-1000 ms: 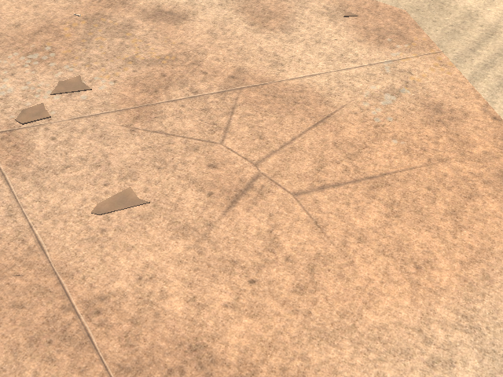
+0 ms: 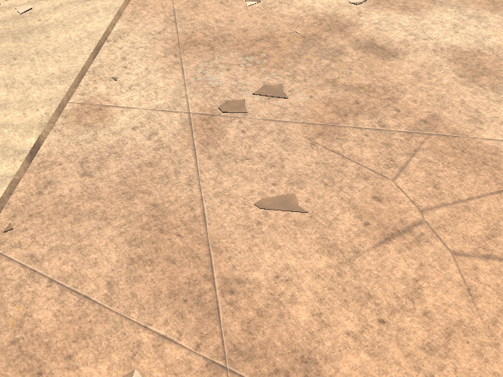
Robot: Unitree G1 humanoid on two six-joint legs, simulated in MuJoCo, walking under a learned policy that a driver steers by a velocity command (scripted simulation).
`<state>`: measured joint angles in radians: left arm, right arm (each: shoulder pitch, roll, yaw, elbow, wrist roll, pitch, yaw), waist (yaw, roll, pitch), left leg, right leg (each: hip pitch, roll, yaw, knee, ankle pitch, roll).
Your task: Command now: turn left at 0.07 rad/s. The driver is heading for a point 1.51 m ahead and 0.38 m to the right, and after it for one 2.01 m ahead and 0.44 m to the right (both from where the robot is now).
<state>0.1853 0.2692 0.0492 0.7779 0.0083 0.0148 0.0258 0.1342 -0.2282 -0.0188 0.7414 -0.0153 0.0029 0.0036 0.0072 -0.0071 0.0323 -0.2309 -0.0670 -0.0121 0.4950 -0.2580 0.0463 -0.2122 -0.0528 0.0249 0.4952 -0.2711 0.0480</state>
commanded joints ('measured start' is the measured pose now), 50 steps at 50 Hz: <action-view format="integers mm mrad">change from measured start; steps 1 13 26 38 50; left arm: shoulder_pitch -18 21 -87 -282 -15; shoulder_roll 130 117 102 56 104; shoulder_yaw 31 13 7 -19 18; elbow -48 32 -71 -172 -42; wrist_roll -4 -13 -25 -36 9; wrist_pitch -24 -38 -133 -116 -122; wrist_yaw -9 7 -16 -75 -61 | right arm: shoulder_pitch -2 44 433 330 229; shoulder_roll -142 -133 -246 -202 -153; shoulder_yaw -37 -54 -101 -55 -51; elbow -36 54 173 154 74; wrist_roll -7 19 30 38 38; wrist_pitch -18 13 -105 -88 -100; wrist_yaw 0 -28 20 -27 -14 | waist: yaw -10 -6 -158 -61 -18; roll -73 2 269 113 -51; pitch -68 -1 -42 96 -60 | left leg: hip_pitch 29 -20 538 153 -335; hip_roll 83 54 388 267 202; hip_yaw -90 -65 -597 -100 -96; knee -90 -56 -216 -432 730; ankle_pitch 39 -291 310 307 -15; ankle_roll -5 22 253 126 3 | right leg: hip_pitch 31 -46 -603 -315 51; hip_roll -50 6 105 28 -177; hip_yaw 51 23 -6 -69 326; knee -63 -67 588 92 -317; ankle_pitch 169 -263 -237 311 26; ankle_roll -71 -87 -54 -57 -276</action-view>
